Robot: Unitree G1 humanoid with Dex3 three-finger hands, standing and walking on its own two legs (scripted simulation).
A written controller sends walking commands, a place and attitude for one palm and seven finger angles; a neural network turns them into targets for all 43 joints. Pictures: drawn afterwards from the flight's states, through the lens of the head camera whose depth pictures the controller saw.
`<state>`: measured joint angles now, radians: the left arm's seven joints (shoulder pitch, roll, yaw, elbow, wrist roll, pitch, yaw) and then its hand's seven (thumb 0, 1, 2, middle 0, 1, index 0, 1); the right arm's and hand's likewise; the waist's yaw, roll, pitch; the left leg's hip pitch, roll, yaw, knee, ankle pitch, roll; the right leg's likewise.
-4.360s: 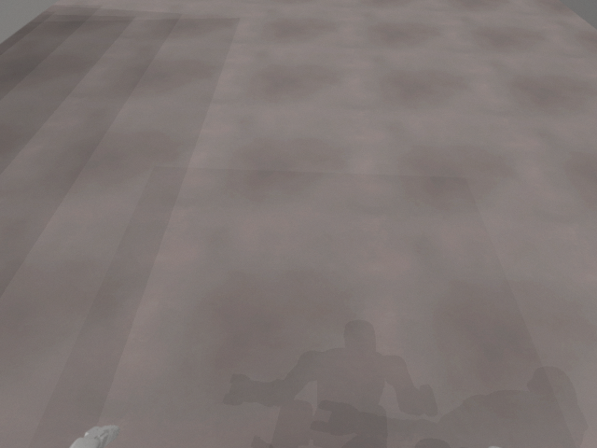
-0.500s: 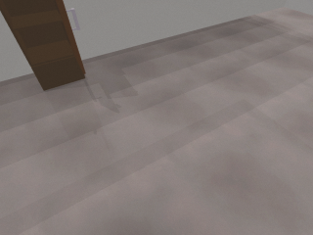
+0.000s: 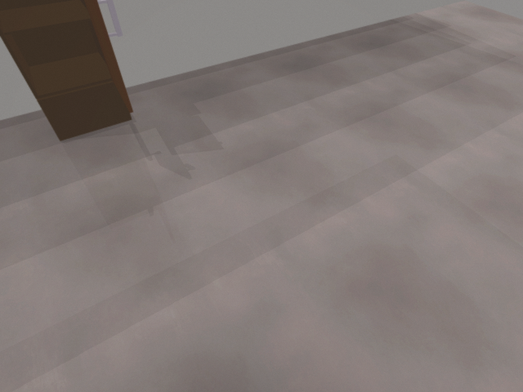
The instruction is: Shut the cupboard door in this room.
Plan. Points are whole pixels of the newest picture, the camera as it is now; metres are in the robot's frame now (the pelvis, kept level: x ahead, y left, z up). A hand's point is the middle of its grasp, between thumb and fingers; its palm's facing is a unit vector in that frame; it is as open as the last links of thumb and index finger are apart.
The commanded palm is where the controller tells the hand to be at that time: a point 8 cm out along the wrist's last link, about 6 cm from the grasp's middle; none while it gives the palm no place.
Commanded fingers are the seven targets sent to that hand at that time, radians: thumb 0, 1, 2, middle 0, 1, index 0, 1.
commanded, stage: stand and wait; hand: left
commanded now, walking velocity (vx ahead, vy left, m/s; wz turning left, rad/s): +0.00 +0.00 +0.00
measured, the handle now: (109, 18) +1.48 +0.72 -0.04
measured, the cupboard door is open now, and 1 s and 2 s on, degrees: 88 88 88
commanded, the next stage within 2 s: turn or walk to find it in 0.86 s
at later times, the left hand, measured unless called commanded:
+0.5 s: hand out of the picture -0.01 +0.17 -0.18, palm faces +0.03 -0.98 -0.17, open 7.4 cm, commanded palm none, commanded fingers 0.00 0.90 0.90 -0.20 -0.30 -0.20 -0.30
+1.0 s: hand out of the picture +0.03 +0.21 -0.17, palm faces +0.03 -0.97 -0.26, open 7.4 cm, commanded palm none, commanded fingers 0.00 0.90 0.90 -0.20 -0.30 -0.20 -0.30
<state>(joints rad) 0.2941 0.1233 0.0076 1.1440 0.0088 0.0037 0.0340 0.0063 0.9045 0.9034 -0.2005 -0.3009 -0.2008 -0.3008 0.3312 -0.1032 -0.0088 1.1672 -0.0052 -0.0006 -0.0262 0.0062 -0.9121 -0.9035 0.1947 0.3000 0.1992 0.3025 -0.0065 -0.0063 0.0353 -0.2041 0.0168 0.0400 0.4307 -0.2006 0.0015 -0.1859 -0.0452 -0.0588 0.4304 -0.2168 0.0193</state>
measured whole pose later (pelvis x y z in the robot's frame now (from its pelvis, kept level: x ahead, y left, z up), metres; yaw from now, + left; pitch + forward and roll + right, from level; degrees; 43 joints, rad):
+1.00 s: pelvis +0.00 +0.00 +0.00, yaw +1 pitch -1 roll +0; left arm 0.21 0.23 0.02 1.11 0.01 0.00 0.02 0.01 0.90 0.90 -0.20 -0.30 -0.20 -0.30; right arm 0.23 -0.23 -0.02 1.12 -0.01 0.00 -0.01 0.01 -0.91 -0.90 0.20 0.30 0.20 0.30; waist -0.01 0.00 0.04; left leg -0.21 0.01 0.03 0.42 -0.19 0.00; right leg -0.18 -0.05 -0.07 0.42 -0.21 0.02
